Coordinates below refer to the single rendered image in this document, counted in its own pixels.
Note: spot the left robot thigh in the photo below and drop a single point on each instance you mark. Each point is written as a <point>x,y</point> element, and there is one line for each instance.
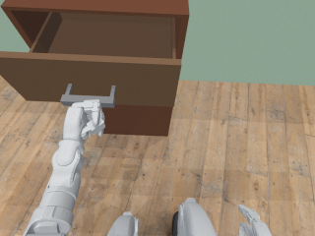
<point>125,225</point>

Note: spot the robot thigh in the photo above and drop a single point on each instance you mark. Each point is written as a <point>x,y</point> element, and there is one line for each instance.
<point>125,225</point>
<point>194,219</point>

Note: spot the robot left hand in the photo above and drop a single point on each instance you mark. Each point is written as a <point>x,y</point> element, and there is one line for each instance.
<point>76,120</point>

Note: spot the robot right hand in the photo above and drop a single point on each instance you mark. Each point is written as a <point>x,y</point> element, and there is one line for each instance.
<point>258,228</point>

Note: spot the cabinet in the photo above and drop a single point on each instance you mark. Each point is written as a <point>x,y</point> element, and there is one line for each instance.
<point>28,17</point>

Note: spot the right robot thigh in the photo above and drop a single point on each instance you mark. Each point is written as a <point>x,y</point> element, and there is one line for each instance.
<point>194,219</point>

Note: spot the robot left forearm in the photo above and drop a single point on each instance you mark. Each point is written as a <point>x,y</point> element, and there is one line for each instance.
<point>55,211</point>

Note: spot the handle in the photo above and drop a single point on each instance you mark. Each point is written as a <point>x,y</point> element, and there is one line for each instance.
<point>68,99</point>

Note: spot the drawer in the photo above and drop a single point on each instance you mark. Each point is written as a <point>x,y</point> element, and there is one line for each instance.
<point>94,52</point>

